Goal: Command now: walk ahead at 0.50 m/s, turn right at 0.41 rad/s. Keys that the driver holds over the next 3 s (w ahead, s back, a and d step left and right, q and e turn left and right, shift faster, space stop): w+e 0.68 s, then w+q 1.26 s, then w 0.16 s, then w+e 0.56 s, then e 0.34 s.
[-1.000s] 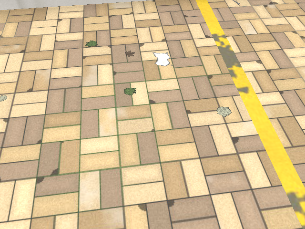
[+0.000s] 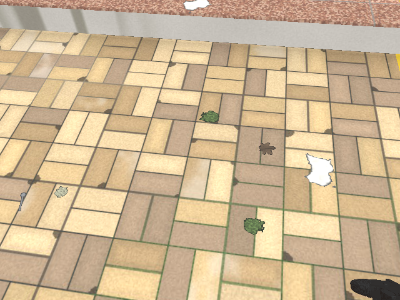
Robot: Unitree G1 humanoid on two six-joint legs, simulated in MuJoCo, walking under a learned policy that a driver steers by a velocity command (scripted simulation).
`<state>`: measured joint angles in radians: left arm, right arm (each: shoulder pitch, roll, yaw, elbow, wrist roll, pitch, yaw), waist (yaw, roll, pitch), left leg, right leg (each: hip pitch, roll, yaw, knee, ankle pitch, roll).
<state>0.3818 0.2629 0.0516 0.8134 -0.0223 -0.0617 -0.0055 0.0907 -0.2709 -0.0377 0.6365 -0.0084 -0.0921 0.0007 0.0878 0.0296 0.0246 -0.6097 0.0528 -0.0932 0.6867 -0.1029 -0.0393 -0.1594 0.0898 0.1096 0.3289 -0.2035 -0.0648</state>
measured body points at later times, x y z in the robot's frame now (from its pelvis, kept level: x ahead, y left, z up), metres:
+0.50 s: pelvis +0.26 +0.01 -0.01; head +0.29 +0.00 +0.44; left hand +0.53 +0.20 -0.09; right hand +0.20 -0.27 -0.12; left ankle +0.21 +0.15 -0.75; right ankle +0.36 -0.18 -0.69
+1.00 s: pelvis +0.50 -0.14 +0.00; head +0.52 -0.15 +0.45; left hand +0.69 +0.08 -0.11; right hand +0.53 -0.44 -0.11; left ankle +0.74 -0.05 -0.68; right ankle +0.42 -0.18 -0.75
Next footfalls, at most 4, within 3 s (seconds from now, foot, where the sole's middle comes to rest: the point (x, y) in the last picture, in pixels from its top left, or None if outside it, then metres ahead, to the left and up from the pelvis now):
0.14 left None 0.25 0.14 -0.78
0.64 right None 0.45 -0.19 -0.78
1.20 left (267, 205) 0.83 -0.12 -0.78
1.68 right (326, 158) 1.06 -0.37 -0.78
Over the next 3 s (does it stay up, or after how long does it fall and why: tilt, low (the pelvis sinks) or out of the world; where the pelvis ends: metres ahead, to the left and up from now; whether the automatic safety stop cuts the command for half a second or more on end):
stays up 1.52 -0.20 -0.01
